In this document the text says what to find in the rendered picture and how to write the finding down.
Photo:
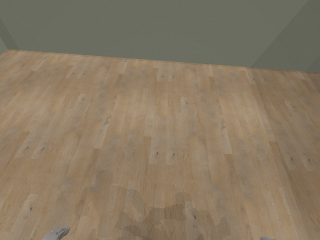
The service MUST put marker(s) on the left robot hand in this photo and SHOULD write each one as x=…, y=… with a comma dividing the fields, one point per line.
x=57, y=233

